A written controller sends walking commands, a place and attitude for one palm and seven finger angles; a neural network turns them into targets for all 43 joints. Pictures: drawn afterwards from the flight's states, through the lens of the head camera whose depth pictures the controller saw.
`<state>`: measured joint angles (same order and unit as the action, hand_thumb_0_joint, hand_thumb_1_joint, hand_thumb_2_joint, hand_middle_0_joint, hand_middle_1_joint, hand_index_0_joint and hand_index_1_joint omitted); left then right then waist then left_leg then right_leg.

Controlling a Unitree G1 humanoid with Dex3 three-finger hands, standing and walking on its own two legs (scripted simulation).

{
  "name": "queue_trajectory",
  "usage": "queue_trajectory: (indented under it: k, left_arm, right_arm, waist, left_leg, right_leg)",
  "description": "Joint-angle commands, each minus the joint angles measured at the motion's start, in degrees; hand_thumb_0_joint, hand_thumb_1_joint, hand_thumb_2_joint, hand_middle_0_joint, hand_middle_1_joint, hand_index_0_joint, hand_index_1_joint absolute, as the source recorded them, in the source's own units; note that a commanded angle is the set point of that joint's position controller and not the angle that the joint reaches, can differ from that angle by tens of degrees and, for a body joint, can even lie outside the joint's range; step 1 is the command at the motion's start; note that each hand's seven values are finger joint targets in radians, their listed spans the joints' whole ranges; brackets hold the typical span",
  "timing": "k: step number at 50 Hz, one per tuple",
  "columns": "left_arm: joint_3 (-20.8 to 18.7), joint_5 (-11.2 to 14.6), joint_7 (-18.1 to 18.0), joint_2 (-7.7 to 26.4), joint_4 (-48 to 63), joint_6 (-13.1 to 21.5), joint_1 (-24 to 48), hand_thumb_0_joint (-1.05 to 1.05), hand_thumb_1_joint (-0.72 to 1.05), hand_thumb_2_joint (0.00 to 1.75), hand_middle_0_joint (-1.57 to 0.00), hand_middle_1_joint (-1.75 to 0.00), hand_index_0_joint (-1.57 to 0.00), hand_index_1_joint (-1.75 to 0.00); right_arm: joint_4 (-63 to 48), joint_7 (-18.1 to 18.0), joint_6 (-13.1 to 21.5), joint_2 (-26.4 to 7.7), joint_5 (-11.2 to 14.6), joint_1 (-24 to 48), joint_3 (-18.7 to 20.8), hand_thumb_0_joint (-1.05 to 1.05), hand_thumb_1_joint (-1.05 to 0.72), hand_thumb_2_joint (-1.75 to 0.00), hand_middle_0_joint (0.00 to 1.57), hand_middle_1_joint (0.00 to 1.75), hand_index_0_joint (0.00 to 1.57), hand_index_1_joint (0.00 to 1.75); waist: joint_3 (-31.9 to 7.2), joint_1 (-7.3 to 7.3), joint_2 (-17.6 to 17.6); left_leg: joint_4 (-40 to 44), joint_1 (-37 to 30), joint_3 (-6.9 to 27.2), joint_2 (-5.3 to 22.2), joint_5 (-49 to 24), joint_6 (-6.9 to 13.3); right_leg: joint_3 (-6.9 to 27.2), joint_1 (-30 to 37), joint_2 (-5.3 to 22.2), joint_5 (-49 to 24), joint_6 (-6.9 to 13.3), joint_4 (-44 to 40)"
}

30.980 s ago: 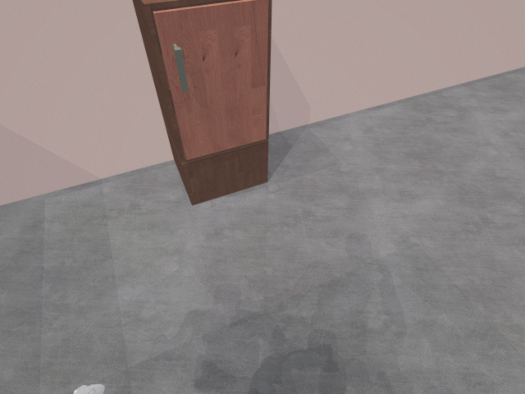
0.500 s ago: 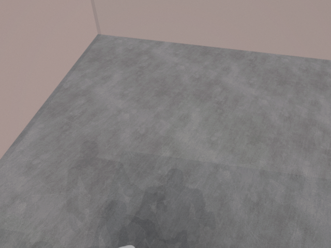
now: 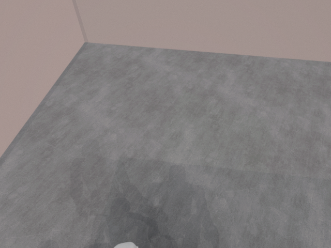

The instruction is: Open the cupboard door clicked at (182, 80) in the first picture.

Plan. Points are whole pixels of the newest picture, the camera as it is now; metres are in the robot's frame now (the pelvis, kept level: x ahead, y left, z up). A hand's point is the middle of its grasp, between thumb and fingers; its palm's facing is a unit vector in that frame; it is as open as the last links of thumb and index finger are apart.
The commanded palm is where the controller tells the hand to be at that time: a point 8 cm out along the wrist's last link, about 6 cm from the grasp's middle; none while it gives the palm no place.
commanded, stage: turn to face it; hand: left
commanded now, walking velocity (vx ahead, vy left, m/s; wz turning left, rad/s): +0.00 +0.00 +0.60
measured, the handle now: out of the picture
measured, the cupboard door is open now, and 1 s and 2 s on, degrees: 42 42 42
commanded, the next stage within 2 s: none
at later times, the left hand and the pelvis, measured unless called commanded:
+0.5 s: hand (98, 239) +0.17 +0.19 -0.16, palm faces +0.29 -0.92 -0.28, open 7.4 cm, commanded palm none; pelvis +0.10 -0.04 -0.01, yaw +16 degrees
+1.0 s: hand out of the picture +0.07 +0.16 -0.17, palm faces +0.59 -0.76 -0.27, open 7.4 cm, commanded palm none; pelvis +0.13 -0.06 -0.01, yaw +36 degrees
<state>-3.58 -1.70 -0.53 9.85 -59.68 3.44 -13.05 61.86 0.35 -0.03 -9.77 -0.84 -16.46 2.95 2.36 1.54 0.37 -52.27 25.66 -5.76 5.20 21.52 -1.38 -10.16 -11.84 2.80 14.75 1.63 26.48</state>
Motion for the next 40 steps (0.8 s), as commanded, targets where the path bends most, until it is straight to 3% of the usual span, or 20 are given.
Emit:
queue_trajectory:
  k: [1, 4, 5, 6, 7, 8, 12, 18, 21, 22, 23, 24, 26, 28, 30, 33, 37, 38, 39, 40]
  left_arm:
    - [-1.0, 0.6, -0.4, 7.3, 0.5, 0.5, -3.7, 0.0, 0.9, 0.9, -0.2, -0.3, -0.2, -0.3]
    - [-1.2, 1.1, -0.7, 7.7, 1.5, -0.6, -2.7, 0.0, 0.9, 0.9, -0.2, -0.3, -0.2, -0.3]
    - [-1.3, 1.2, -0.7, 6.8, 2.5, -1.2, -3.7, 0.0, 0.9, 0.9, -0.2, -0.3, -0.2, -0.3]
    - [-1.0, 1.8, -0.7, 4.7, 4.0, -1.7, -4.0, 0.0, 0.9, 0.9, -0.2, -0.3, -0.2, -0.3]
    - [-0.7, 1.3, -1.1, 5.7, 6.0, -2.3, -0.8, 0.0, 0.9, 0.9, -0.2, -0.3, -0.2, -0.3]
    - [-1.0, 1.0, -1.0, 5.2, 6.8, -2.8, 2.0, 0.0, 0.9, 0.9, -0.2, -0.3, -0.2, -0.3]
    - [-1.3, 1.1, -0.1, 4.8, 6.8, -3.4, 2.6, 0.0, 0.9, 0.9, -0.2, -0.3, -0.2, -0.3]
    - [-1.4, 1.0, -0.2, 5.0, 9.7, -4.4, 3.1, 0.0, 0.9, 0.9, -0.2, -0.3, -0.2, -0.3]
    - [-2.3, 0.8, -0.3, 7.5, 9.7, -3.9, -2.5, 0.0, 0.9, 0.9, -0.2, -0.3, -0.2, -0.3]
    - [-3.2, 0.1, -0.8, 11.6, 10.1, -3.4, -4.4, 0.0, 0.9, 0.9, -0.2, -0.3, -0.2, -0.3]
    - [-3.9, -0.4, -1.1, 16.6, 11.1, -3.5, -3.9, 0.0, 0.9, 0.9, -0.2, -0.3, -0.2, -0.3]
    - [-3.1, 0.0, -1.1, 16.4, 12.5, -3.5, -1.3, 0.0, 0.9, 0.9, -0.2, -0.3, -0.2, -0.3]
    - [-2.3, 0.2, -1.6, 11.9, 13.6, -3.3, 4.4, 0.0, 0.9, 0.9, -0.2, -0.3, -0.2, -0.3]
    - [-1.5, 0.1, -1.3, 10.3, 13.4, -2.7, 4.1, 0.0, 0.9, 0.9, -0.2, -0.3, -0.2, -0.3]
    - [-1.8, 0.1, -1.2, 11.3, 12.3, -2.3, 0.3, 0.0, 0.9, 0.9, -0.2, -0.3, -0.2, -0.3]
    - [-2.4, 0.0, -1.2, 13.7, 11.1, -2.3, -3.0, 0.0, 0.9, 0.9, -0.2, -0.3, -0.2, -0.3]
    - [-2.8, 0.5, -0.8, 15.2, 11.0, -2.5, -2.1, 0.0, 0.9, 0.9, -0.2, -0.3, -0.2, -0.3]
    - [-2.8, 0.8, -0.7, 15.0, 11.6, -2.6, -0.8, 0.0, 0.9, 0.9, -0.2, -0.3, -0.2, -0.3]
    - [-2.5, 1.1, -0.3, 12.4, 13.3, -2.9, -0.6, 0.0, 0.9, 0.9, -0.2, -0.3, -0.2, -0.3]
    - [-1.0, 1.2, -0.2, 9.2, 15.9, -3.3, 2.2, 0.0, 0.9, 0.9, -0.2, -0.3, -0.2, -0.3]
  right_arm:
    - [-3.7, 0.4, 1.0, 0.4, 0.1, -0.2, -0.5, 0.0, -0.9, -0.9, 0.2, 0.3, 0.2, 0.3]
    - [-3.7, 0.4, 1.2, -2.9, -0.3, -2.9, 0.0, 0.0, -0.9, -0.9, 0.2, 0.3, 0.2, 0.3]
    - [-3.5, 0.1, 1.3, -7.2, -0.7, -6.5, 0.9, 0.0, -0.9, -0.9, 0.2, 0.3, 0.2, 0.3]
    - [-4.0, -0.5, 1.1, -12.5, -1.0, -9.2, 2.2, 0.0, -0.9, -0.9, 0.2, 0.3, 0.2, 0.3]
    - [-4.2, -1.3, 0.5, -14.1, -1.1, -10.1, 2.2, 0.0, -0.9, -0.9, 0.2, 0.3, 0.2, 0.3]
    - [-4.7, -1.9, 0.6, -13.8, -1.2, -8.0, 2.2, 0.0, -0.9, -0.9, 0.2, 0.3, 0.2, 0.3]
    - [-8.1, -2.2, 1.1, -11.6, -0.9, 0.0, 1.6, 0.0, -0.9, -0.9, 0.2, 0.3, 0.2, 0.3]
    - [-10.9, -1.4, -0.6, -13.6, -1.1, 4.2, 3.3, 0.0, -0.9, -0.9, 0.2, 0.3, 0.2, 0.3]
    - [-13.3, -0.8, -1.5, -13.2, -0.5, 8.6, 3.9, 0.0, -0.9, -0.9, 0.2, 0.3, 0.2, 0.3]
    - [-14.6, -0.5, -1.8, -10.2, -0.1, 9.3, 3.7, 0.0, -0.9, -0.9, 0.2, 0.3, 0.2, 0.3]
    - [-16.3, 0.0, -1.7, -7.5, -0.1, 10.6, 3.2, 0.0, -0.9, -0.9, 0.2, 0.3, 0.2, 0.3]
    - [-16.6, 0.4, -1.7, -9.4, -0.5, 10.9, 3.5, 0.0, -0.9, -0.9, 0.2, 0.3, 0.2, 0.3]
    - [-14.7, 0.7, -2.7, -8.5, -0.4, 9.6, 3.6, 0.0, -0.9, -0.9, 0.2, 0.3, 0.2, 0.3]
    - [-14.2, 1.1, -2.8, -7.0, -0.2, 9.2, 2.7, 0.0, -0.9, -0.9, 0.2, 0.3, 0.2, 0.3]
    - [-14.5, 1.3, -2.5, -6.1, 0.0, 11.2, 2.1, 0.0, -0.9, -0.9, 0.2, 0.3, 0.2, 0.3]
    - [-15.3, 1.5, -2.1, -5.6, 0.3, 13.5, 1.3, 0.0, -0.9, -0.9, 0.2, 0.3, 0.2, 0.3]
    - [-15.2, 1.2, -1.8, -7.8, 0.1, 10.2, 1.4, 0.0, -0.9, -0.9, 0.2, 0.3, 0.2, 0.3]
    - [-14.2, 1.1, -1.5, -9.8, -0.2, 6.1, 2.0, 0.0, -0.9, -0.9, 0.2, 0.3, 0.2, 0.3]
    - [-13.6, 0.9, -1.1, -15.8, -0.8, 2.1, 3.5, 0.0, -0.9, -0.9, 0.2, 0.3, 0.2, 0.3]
    - [-12.9, 0.5, -1.2, -21.3, -0.6, -2.3, 4.8, 0.0, -0.9, -0.9, 0.2, 0.3, 0.2, 0.3]
  waist:
    - [-1.4, -1.3, 5.8]
    - [-3.7, 0.59, 2.9]
    - [-7.1, 1.85, -6.3]
    - [-8.2, 2.76, -19.8]
    - [-8.5, 4.21, -14.9]
    - [-7.7, 3.2, -14.6]
    - [-7.7, -0.38, -7.8]
    - [-6.5, -0.57, -9.5]
    - [-5.7, -3.93, -6.0]
    - [-5.3, -5.19, 4.9]
    - [-3.8, -6.15, 19.4]
    - [-2.7, -5.05, 14.4]
    - [-1.1, -1.46, 12.4]
    - [-1.0, -0.78, 12.9]
    - [-3.4, -2.63, 11.5]
    - [-4.6, -4.23, 11.1]
    - [-6.3, -1.8, 10.8]
    - [-8.2, 0.84, 7.6]
    - [-11.7, 2.95, -6.4]
    - [-11.7, 5.24, -19.6]
  left_leg:
    - [12.8, -1.4, -1.1, -0.4, -5.9, -0.4]
    - [22.8, -12.0, -1.5, -1.6, -18.6, 0.4]
    - [24.6, -19.1, 6.5, 4.0, -31.4, 3.4]
    - [27.3, -24.9, 23.2, 16.3, -47.9, 10.9]
    - [30.5, -21.7, 29.1, 19.8, -42.6, 14.8]
    - [31.4, -20.5, 30.2, 18.8, -38.3, 14.8]
    - [31.1, -15.2, 20.0, 11.9, -34.6, 11.1]
    - [32.7, -8.3, 21.1, 8.2, -17.8, 9.7]
    - [28.4, 1.6, 19.9, 3.3, -6.7, 6.1]
    - [19.3, 10.6, 14.0, -2.7, 2.5, 2.3]
    - [2.6, 14.1, 4.5, -8.9, 11.1, -1.3]
    - [-9.3, 11.5, 6.9, -5.8, 12.2, -0.4]
    - [-17.9, 10.9, 6.8, -2.8, 6.2, -1.2]
    - [-13.1, 9.5, 4.4, -2.7, 4.4, -2.3]
    - [-3.5, 7.7, 1.6, -3.5, 4.7, -2.7]
    - [6.5, 3.6, -1.0, -4.6, 4.1, -2.2]
    - [19.7, -7.5, -2.8, -6.3, -4.2, -0.5]
    - [25.7, -16.2, -1.4, -4.6, -12.3, 0.6]
    - [27.1, -27.9, 13.5, 7.3, -28.8, 6.1]
    - [29.1, -30.8, 30.5, 20.9, -51.9, 15.8]
  right_leg:
    - [3.7, 5.0, 14.9, -27.2, 5.1, -6.8]
    - [0.0, 2.7, 13.0, -24.3, 1.1, 3.7]
    - [-1.7, -2.8, 9.6, -13.2, -1.8, 12.9]
    - [-2.2, -14.0, 2.1, 17.1, -5.1, 26.2]
    - [4.8, -15.1, 0.1, 26.6, -4.6, 35.5]
    - [8.0, -20.0, 0.9, 23.2, -4.7, 40.5]
    - [10.3, -18.1, 1.8, 12.1, -5.6, 37.3]
    - [7.7, -8.3, -1.4, 10.3, -5.2, 18.7]
    - [7.5, 5.3, -1.5, 1.1, -4.5, 1.2]
    - [17.8, 11.0, 8.7, 8.7, -1.2, -8.7]
    - [32.7, 7.7, 23.8, 10.2, 5.5, -15.7]
    - [30.6, 0.5, 25.9, 6.7, 8.3, -14.8]
    - [20.9, -1.4, 20.0, -5.6, 6.7, -10.3]
    - [10.9, 2.2, 15.9, -23.2, 4.9, -6.2]
    - [7.9, 9.1, 15.6, -35.8, 4.2, -2.6]
    - [6.7, 12.7, 16.8, -42.8, 4.2, 0.4]
    - [3.0, 9.0, 16.4, -42.0, 1.4, 7.3]
    - [1.3, 3.9, 16.1, -36.5, -0.6, 13.9]
    - [-0.8, -10.3, 10.6, -13.1, -4.3, 25.3]
    - [2.0, -22.3, 3.8, 24.6, -6.9, 37.9]
